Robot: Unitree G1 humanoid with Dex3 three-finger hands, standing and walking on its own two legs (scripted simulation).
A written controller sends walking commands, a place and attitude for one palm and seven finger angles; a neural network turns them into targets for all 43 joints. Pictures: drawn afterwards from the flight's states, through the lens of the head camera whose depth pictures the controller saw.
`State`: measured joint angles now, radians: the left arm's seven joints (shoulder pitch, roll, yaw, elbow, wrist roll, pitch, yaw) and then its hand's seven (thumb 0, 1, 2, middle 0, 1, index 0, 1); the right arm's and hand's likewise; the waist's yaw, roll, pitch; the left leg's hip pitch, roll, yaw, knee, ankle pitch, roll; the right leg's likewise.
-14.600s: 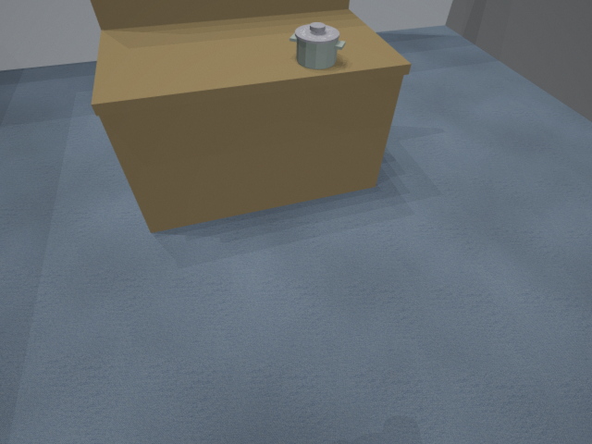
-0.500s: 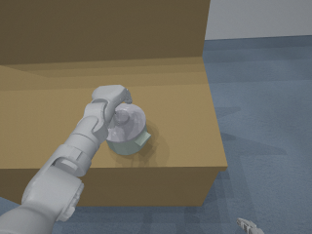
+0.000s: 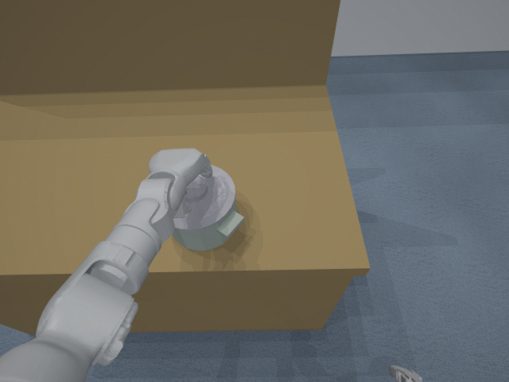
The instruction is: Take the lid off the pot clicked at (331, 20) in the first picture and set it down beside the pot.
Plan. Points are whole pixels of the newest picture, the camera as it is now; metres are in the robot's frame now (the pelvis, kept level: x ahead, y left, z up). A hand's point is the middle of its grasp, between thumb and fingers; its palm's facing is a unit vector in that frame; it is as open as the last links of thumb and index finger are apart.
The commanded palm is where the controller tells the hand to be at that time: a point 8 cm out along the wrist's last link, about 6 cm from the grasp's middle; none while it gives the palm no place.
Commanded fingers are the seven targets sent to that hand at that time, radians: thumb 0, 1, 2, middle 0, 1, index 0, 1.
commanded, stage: lower the open fingers around the knob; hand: left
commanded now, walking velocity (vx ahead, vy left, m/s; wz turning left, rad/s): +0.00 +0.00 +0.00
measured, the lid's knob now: (193, 188) +0.46 +0.12 +0.00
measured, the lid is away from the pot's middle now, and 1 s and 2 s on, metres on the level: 0.00 0.00 0.01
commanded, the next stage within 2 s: close the fingers and squeeze the knob in 0.20 s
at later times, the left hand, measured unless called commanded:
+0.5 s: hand (186, 192) +0.43 +0.13 +0.03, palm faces -0.35 -0.06 -0.93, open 9.9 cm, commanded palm +0.42 +0.13 +0.09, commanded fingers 0.00 -0.03 1.06 -0.56 -0.81 -0.56 -0.81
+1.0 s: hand (187, 192) +0.43 +0.13 +0.02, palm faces -0.37 -0.05 -0.93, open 8.7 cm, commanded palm +0.42 +0.13 +0.09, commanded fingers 0.00 0.27 0.89 -0.68 -1.01 -0.68 -1.01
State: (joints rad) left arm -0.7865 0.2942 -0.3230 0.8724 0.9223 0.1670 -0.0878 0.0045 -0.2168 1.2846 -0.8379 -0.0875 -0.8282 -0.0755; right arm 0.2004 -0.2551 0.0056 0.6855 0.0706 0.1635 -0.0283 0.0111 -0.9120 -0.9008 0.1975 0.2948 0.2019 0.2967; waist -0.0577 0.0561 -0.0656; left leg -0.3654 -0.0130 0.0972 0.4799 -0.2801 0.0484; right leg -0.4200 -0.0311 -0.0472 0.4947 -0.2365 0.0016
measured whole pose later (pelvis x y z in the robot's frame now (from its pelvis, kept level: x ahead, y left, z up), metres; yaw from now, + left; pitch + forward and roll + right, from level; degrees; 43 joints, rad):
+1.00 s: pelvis +0.00 +0.00 +0.00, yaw -1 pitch +10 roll +0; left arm -0.79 0.29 -0.28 0.92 0.92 0.16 -0.07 0.01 0.07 0.95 -0.61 -0.95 -0.59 -0.92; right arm 0.22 -0.26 0.01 0.70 0.07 0.16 -0.04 0.01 -0.91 -0.90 0.20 0.29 0.20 0.30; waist -0.07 0.06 -0.08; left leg -0.38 0.00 0.10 0.49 -0.28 0.04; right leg -0.44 -0.02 -0.04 0.50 -0.24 0.00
